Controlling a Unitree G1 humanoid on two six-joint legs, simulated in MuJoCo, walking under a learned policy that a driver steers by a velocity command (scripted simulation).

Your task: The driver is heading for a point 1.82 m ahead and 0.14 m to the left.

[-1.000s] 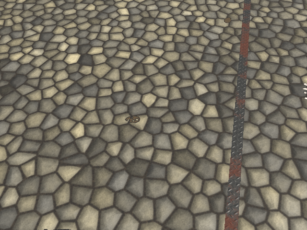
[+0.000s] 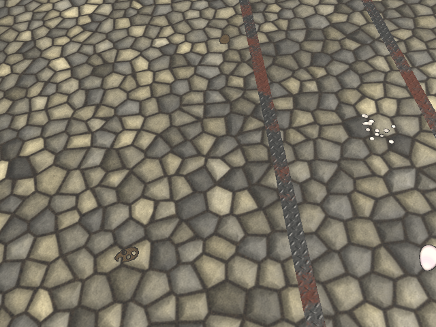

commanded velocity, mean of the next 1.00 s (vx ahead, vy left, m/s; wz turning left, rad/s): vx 0.01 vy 0.00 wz -0.12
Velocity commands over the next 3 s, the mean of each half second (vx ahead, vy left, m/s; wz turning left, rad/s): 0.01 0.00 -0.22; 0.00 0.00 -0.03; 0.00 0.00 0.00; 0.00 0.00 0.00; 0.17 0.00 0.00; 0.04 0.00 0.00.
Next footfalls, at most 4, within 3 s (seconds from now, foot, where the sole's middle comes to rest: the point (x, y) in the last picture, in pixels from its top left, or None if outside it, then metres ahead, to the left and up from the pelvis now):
0.30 left None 0.06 0.15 -0.78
2.64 left None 0.25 0.11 -0.78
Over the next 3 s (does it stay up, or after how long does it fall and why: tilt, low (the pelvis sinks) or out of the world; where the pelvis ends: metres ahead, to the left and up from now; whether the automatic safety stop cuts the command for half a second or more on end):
stays up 0.18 0.00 -0.01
